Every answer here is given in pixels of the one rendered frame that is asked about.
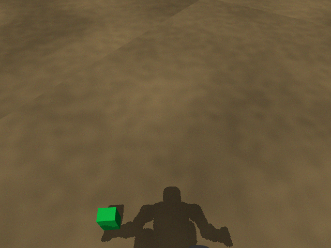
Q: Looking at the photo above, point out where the carton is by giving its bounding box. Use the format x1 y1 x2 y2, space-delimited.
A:
96 207 121 230

